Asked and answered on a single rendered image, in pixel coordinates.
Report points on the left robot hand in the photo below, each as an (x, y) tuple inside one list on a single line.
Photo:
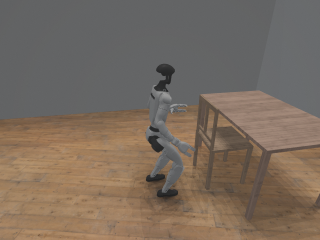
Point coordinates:
[(174, 108)]

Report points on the robot foot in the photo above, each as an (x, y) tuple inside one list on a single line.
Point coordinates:
[(156, 178), (169, 193)]

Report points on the table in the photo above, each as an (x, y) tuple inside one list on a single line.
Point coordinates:
[(271, 124)]

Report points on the right robot foot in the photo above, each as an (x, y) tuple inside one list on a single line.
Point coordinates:
[(169, 193)]

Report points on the robot right forearm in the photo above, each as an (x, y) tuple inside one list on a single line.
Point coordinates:
[(163, 130)]

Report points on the right robot hand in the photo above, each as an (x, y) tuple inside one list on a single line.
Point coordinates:
[(184, 146)]

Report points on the left robot foot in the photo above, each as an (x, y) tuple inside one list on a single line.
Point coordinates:
[(156, 178)]

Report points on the robot left upper arm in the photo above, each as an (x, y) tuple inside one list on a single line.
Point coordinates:
[(148, 105)]

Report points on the chair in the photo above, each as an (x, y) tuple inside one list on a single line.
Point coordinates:
[(218, 140)]

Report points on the robot right upper arm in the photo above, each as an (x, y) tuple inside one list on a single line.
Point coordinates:
[(164, 102)]

